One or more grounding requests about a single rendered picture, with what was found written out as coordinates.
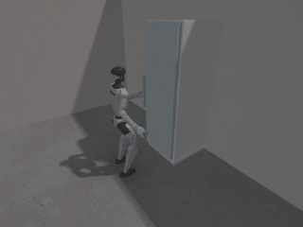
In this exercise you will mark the robot left foot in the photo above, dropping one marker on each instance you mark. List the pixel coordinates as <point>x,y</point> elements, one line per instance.
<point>117,161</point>

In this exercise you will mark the right robot forearm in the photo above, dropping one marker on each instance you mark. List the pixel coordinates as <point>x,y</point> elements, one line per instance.
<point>128,120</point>

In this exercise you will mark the robot left hand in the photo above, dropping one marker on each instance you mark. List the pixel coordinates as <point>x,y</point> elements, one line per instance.
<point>139,94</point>

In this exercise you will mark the left robot forearm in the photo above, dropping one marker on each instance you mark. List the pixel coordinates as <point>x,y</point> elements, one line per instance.
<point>132,96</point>

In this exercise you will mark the fridge door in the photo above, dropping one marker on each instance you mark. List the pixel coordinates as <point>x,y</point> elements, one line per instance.
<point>162,58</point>

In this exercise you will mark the right robot upper arm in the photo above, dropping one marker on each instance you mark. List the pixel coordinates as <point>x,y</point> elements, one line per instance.
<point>123,96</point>

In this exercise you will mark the robot right hand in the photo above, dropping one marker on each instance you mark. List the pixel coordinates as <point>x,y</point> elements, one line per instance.
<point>140,130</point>

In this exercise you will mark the robot head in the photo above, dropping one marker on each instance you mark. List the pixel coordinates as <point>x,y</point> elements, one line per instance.
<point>118,71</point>

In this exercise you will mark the handle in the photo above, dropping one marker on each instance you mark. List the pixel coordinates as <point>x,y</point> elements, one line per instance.
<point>144,90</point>

